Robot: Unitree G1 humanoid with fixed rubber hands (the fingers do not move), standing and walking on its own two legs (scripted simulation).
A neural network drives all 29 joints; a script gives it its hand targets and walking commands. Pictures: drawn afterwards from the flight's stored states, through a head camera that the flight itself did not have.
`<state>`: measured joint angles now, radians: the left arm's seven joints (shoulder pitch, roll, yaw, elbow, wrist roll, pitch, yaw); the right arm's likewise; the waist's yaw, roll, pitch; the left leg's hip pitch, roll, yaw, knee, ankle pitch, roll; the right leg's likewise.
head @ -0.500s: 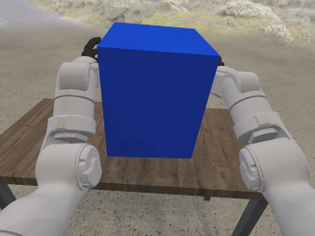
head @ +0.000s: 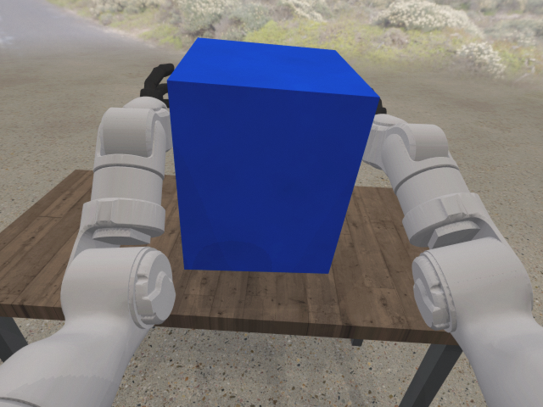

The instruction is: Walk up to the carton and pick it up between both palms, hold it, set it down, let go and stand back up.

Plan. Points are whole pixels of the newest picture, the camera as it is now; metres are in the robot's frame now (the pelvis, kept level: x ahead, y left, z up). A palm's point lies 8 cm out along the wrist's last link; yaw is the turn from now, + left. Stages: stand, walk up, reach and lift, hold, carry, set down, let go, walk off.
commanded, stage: hold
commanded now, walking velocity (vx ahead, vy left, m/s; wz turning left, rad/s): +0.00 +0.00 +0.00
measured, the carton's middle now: (262, 155) +0.38 +0.01 +0.28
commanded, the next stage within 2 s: none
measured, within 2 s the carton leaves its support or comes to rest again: neither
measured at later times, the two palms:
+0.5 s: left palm (153, 115) +0.38 +0.16 +0.33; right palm (370, 132) +0.37 -0.14 +0.32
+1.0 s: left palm (153, 115) +0.38 +0.16 +0.33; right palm (370, 132) +0.37 -0.14 +0.32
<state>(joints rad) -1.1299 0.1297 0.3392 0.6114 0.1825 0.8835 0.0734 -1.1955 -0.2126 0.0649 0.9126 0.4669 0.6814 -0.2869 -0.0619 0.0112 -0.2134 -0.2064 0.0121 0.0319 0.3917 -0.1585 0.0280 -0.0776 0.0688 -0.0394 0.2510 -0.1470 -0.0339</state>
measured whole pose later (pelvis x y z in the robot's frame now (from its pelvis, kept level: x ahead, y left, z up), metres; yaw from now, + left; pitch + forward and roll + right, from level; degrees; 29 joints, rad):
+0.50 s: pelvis +0.00 +0.00 +0.00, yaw +0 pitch -2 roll -2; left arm -1.14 0.13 0.34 0.62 0.18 0.88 0.07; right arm -1.20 -0.21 0.06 0.92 0.47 0.68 -0.29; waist -0.06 0.01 -0.21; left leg -0.21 0.01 0.03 0.39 -0.16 0.03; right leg -0.08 0.07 -0.04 0.25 -0.15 -0.03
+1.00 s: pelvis +0.00 +0.00 +0.00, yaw +0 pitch -2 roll -2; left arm -1.14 0.13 0.34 0.62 0.18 0.88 0.07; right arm -1.20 -0.21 0.06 0.92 0.47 0.68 -0.29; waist -0.06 0.01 -0.21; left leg -0.21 0.01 0.03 0.39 -0.16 0.03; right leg -0.08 0.07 -0.04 0.25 -0.15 -0.03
